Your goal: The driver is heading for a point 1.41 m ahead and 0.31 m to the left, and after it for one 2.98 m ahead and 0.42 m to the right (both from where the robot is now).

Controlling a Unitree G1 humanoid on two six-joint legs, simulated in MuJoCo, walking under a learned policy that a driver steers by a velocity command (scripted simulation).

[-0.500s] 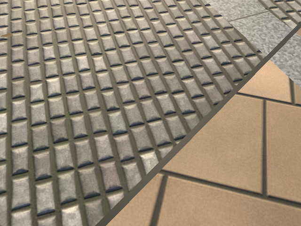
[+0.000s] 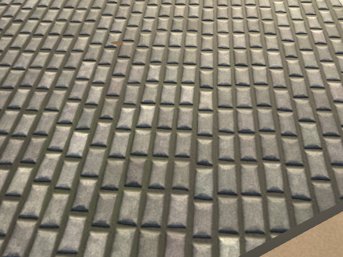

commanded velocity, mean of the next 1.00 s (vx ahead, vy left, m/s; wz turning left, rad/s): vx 0.22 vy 0.00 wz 0.43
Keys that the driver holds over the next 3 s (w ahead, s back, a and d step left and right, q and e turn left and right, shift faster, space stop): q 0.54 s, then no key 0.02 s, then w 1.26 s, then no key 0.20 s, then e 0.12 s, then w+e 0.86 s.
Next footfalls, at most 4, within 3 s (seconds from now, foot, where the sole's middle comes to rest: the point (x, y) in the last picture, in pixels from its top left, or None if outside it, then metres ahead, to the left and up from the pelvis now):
0.20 left None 0.26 0.14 -0.78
0.66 right None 0.30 -0.07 -0.78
1.08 left None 0.34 0.25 -0.78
1.56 right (149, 193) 0.75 0.18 -0.78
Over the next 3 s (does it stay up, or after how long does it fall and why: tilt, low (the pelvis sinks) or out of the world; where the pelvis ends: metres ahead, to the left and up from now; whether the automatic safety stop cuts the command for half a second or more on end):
stays up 1.12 0.39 -0.03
